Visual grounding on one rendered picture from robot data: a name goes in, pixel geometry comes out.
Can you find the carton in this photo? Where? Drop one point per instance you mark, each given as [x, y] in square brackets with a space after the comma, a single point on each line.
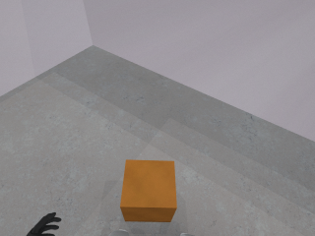
[148, 191]

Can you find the robot left hand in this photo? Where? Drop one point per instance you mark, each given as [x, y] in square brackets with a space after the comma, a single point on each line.
[41, 226]

